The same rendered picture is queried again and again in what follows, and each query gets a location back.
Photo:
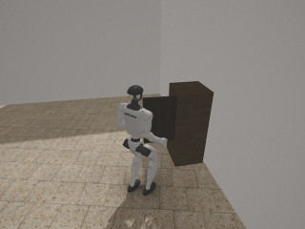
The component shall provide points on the right robot hand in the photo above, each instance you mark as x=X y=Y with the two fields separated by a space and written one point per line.
x=164 y=140

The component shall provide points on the right robot foot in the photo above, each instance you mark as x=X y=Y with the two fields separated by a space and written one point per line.
x=146 y=191

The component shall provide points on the cupboard door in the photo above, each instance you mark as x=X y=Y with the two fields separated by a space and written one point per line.
x=164 y=109

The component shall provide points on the right robot upper arm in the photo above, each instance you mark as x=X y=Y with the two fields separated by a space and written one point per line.
x=148 y=117

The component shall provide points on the right robot forearm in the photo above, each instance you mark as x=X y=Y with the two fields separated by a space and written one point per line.
x=155 y=139

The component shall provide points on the robot right shin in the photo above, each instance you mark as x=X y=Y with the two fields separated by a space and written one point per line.
x=151 y=174

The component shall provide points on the left robot upper arm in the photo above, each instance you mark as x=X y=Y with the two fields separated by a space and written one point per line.
x=120 y=116

